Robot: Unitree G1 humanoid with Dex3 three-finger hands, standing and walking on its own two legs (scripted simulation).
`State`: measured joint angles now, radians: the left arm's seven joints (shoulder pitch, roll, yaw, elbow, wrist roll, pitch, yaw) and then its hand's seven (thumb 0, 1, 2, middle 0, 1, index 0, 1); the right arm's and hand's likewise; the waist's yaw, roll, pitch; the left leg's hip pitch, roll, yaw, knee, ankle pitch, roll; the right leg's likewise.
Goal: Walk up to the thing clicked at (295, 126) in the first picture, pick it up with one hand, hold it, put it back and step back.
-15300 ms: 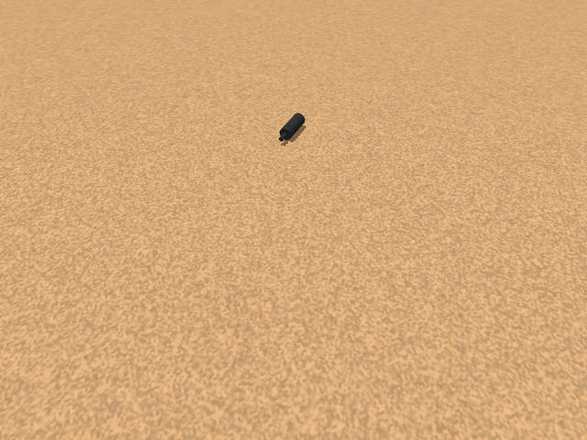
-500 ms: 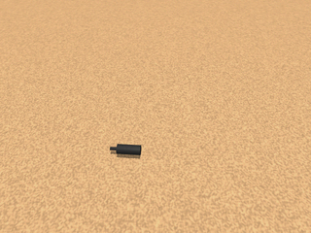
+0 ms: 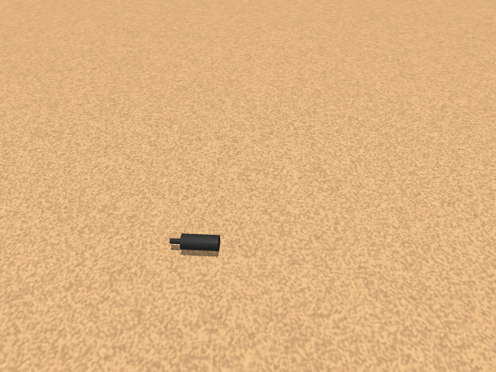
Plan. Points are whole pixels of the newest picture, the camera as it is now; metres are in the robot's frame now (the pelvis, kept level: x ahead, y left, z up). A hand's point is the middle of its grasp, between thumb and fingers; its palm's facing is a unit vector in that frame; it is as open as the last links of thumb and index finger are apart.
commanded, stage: stand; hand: left
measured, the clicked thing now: (194, 242) +0.78 +0.25 -0.75
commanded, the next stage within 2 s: walk up in 0.08 s
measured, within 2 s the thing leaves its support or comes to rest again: neither
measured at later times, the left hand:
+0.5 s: hand out of the picture +0.08 +0.35 -0.18, palm faces -0.01 -0.94 -0.35, open 7.4 cm
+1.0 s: hand (126, 260) +0.37 +0.28 -0.13, palm faces -0.07 -0.92 -0.38, open 7.4 cm
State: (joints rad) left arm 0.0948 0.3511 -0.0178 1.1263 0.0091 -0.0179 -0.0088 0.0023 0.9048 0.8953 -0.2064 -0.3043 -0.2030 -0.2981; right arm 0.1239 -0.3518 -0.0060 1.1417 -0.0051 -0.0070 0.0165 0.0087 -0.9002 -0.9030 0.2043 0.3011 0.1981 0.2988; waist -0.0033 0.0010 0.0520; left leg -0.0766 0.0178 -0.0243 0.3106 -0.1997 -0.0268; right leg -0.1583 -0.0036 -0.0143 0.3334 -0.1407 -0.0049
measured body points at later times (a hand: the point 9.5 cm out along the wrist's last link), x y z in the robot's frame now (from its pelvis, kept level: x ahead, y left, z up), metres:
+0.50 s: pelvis +0.08 +0.07 -0.02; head +0.07 +0.09 +0.43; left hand +0.08 +0.40 -0.15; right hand +0.13 -0.27 -0.11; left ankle +0.11 +0.17 -0.75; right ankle +0.05 -0.08 -0.70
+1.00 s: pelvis +0.25 +0.03 -0.02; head +0.28 +0.00 +0.43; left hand +0.37 +0.33 -0.11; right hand +0.27 -0.28 -0.15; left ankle +0.18 +0.17 -0.67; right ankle +0.30 -0.08 -0.75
